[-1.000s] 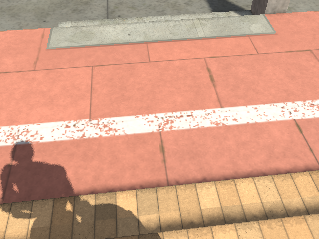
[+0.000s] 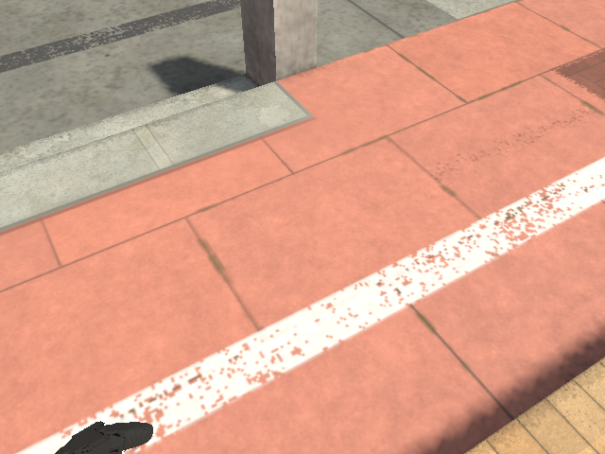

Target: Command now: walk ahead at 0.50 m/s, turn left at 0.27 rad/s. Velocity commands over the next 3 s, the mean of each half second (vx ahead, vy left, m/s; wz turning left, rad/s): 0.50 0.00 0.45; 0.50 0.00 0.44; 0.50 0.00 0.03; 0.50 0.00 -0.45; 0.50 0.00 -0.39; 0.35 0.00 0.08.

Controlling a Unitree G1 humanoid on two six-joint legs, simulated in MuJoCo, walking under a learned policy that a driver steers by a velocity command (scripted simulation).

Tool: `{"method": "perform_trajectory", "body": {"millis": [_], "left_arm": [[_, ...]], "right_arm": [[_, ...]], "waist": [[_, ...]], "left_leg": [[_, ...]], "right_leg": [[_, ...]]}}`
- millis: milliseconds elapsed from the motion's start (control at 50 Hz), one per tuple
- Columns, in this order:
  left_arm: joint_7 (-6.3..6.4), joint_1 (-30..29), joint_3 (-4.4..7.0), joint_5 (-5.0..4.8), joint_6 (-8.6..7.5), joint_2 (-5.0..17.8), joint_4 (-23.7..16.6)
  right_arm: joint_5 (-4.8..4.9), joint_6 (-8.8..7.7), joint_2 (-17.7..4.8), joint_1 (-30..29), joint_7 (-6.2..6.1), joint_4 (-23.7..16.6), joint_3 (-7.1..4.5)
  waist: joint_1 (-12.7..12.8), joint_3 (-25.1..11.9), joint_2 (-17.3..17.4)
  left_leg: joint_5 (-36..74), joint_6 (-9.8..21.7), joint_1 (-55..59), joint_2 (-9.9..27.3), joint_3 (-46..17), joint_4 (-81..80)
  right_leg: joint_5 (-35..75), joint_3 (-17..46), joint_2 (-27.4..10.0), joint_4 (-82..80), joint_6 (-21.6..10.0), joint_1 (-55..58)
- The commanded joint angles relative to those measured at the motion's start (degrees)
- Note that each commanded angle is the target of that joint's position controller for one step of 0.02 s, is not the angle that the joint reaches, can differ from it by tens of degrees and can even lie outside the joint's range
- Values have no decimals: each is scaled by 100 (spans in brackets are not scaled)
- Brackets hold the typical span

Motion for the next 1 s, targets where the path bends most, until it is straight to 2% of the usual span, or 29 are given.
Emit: {"method": "perform_trajectory", "body": {"millis": [20, 40, 60, 120, 180, 220, 280, 320, 340, 360, 380, 420, 440, 480, 520, 540, 580, 620, 680, 720, 760, 780, 800, 820, 840, 860, 880, 920, 1000], "left_arm": [[28, 1159, 407, -75, -177, 1039, 205], [36, 1854, 533, -189, -130, 982, 392], [49, 2184, 453, -178, -138, 735, 502], [167, 1444, 407, -45, -184, 632, 636], [426, 182, 321, -29, -108, 465, 545], [541, 59, 307, -48, -76, 478, 666], [420, -135, 314, -143, -191, 394, 657], [403, 59, 352, -336, -162, 449, 893], [455, -95, 395, -180, -141, 521, 872], [456, 47, 305, -16, -181, 74, 422], [403, 710, 182, -87, -311, 15, 86], [411, 821, 273, -37, -375, 540, 195], [399, 460, 179, -64, -305, 316, -144], [496, -205, 232, -77, -55, 558, -230], [476, 164, 202, 138, 45, 559, -33], [398, -246, 257, 80, -58, 756, -40], [185, -1184, 29, 248, -247, 224, -293], [28, -1460, -46, 123, -222, -119, -481], [54, -1198, 14, -88, -130, 58, -574], [116, -649, 123, -135, -162, 169, -305], [81, 1311, 303, -87, -141, 350, 351], [46, 2479, 323, 13, -122, 447, 753], [11, 2899, 413, -109, -26, 817, 937], [4, 2847, 594, -273, 67, 1427, 1154], [95, 2452, 470, -157, 177, 900, 1174], [171, 1579, 324, 32, 131, 664, 970], [210, 796, 142, 66, 9, 245, 815], [240, 376, 66, 65, -67, 193, 917], [413, 1241, 92, -25, 33, 385, 1300]], "right_arm": [[33, -30, 180, -177, 68, -707, 71], [64, -42, -45, -667, 70, -818, 84], [122, -57, -604, -1415, 27, -907, -90], [47, -44, -456, -1771, -24, -1084, -87], [-235, 75, -167, -1261, 140, -1021, -70], [-41, 112, -56, -1047, 211, -928, -43], [-28, 269, -393, -434, 154, -737, -164], [-142, 353, -318, -176, 89, -733, -189], [-162, 318, -288, 852, 92, -424, -185], [-243, 178, -577, 961, 134, -303, -87], [-141, 23, -805, 587, 142, -663, -31], [-38, -32, -848, -394, 99, -1048, -82], [-196, 0, -1652, -1184, 22, -1191, -316], [-225, -21, -1147, -1482, -74, -1314, -186], [-175, -43, -1132, -1278, -158, -1222, -191], [-55, -98, -811, -695, -267, -1006, -118], [72, -50, -428, -357, -470, -870, 14], [-10, 86, -541, -351, -496, -769, -18], [80, 212, -279, -165, -460, -709, 13], [63, 314, -244, -152, -512, -671, 6], [-54, 290, -86, -301, -328, -714, 70], [57, 198, 330, 456, -178, -606, 174], [180, 88, 116, 836, -149, -671, 224], [338, -33, -76, 601, -148, -1014, 249], [255, 8, -272, -423, -264, -1110, 198], [228, 43, -581, -971, -349, -1289, 112], [66, 98, -719, -1236, -398, -1237, 39], [-150, 109, -499, -1053, -370, -1145, 8], [-249, 5, 83, -1768, -241, -1437, 181]], "waist": [[642, -567, -1163], [1194, -391, -1273], [1539, 143, -514], [922, 410, -393], [149, 266, -579], [-63, 139, -495], [-317, -118, -385], [-675, 233, 310], [-1283, 338, 1065], [-664, 513, 1280], [58, 5, 1842], [537, -120, 17], [908, -178, 604], [840, -55, -468], [846, -318, -398], [538, 21, -339], [154, 336, -443], [-64, 268, 81], [-149, 247, 654], [64, 175, 579], [939, -412, 154], [1052, -1242, -867], [1059, -1684, -1521], [944, -1744, -1957], [989, -840, -648], [709, -290, -547], [369, 291, -109], [-42, 708, -347], [377, 194, -611]], "left_leg": [[699, 294, -2682, 62, 230, 1992], [463, 391, -3937, 136, 52, 2567], [574, 497, -4365, 143, -364, 2631], [1513, 690, -4499, 355, -545, 2077], [4787, 446, -1432, -87, 390, 576], [5343, 357, -166, -294, 736, 505], [5027, 484, -98, -109, 704, 976], [4349, 941, 564, -145, 1011, -1341], [4916, 1467, 1715, 214, 477, -2308], [5074, 1343, 2059, 371, -203, -832], [6478, 1768, 2094, 858, -1445, -668], [5681, 1927, 1615, 1166, -2218, -745], [3593, 2424, 655, 1737, -3791, -1344], [3399, 2484, -429, 1661, -3990, -1266], [3678, 2223, -423, 1139, -3162, -836], [2502, 1945, -410, 474, -2552, -426], [1071, 1608, -1659, -270, -1765, -400], [535, 1493, -2362, -397, -1554, -526], [314, 1379, -858, -377, -1883, 349], [562, 1171, -335, -470, -1746, 1408], [-115, 927, -1984, -745, -1154, 3458], [-2044, 647, -4037, -1078, -1025, 5575], [-1953, 441, -4887, -863, -1011, 6904], [-1365, 323, -5905, -621, -680, 7370], [-370, 382, -6166, -344, -145, 7097], [453, 420, -5638, -129, -250, 6706], [1390, 476, -4961, 107, -753, 5402], [1953, 361, -3679, 330, -605, 3690], [3346, 79, -2956, 411, 4, 1447]], "right_leg": [[-1179, 1767, -1350, -1832, -494, 3421], [-2995, 3129, -1897, -1803, -947, 3580], [-2918, 3030, -1844, -1602, -846, 3321], [-3443, 2840, -2043, -1559, -664, 2059], [-2647, 566, -1165, -1398, -142, -614], [-2591, -57, -1040, -1057, 21, -1269], [-2202, -70, -1359, 393, 247, -380], [-1304, -684, -786, 2558, 392, -213], [-3127, -911, -190, 5210, 354, -1290], [-3652, -358, 34, 6506, 175, -2808], [-3185, 403, -146, 5608, 22, -3310], [-2059, 722, -421, 4349, 221, -3576], [-2019, 913, -473, 3308, 479, -3499], [-1869, 1247, -502, 2426, 884, -2724], [-813, 1064, -391, 2244, 835, -2319], [528, 1135, -369, 1157, 685, -2553], [2565, 628, 13, -638, 548, -1114], [2978, 365, 334, -1260, 612, 460], [2435, 938, -5, -2407, 575, 383], [2753, 901, -244, -3252, 553, 944], [2574, 862, -642, -1959, 423, 3655], [3017, 1553, -1358, -388, -45, 6064], [1824, 2629, -1966, -508, -550, 6381], [-1106, 4003, -2634, -1438, -1440, 6343], [-3500, 4107, -2309, -2593, -1291, 5123], [-3739, 4346, -2407, -2934, -1281, 3676], [-3093, 3803, -2130, -3042, -1039, 2262], [-1985, 2192, -1168, -3080, -562, 534], [397, 1253, -894, -3051, -679, 940]]}}
Next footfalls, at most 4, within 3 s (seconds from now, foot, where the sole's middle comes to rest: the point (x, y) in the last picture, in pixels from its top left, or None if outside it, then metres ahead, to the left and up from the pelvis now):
0.34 left None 0.22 0.09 -0.88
0.76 right None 0.60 -0.01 -1.02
1.26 left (172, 440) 0.70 0.32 -1.02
1.78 right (207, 321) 1.07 0.24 -1.02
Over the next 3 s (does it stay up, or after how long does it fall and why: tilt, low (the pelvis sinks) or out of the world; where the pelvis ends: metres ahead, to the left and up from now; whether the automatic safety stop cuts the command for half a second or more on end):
stays up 1.48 0.33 -0.24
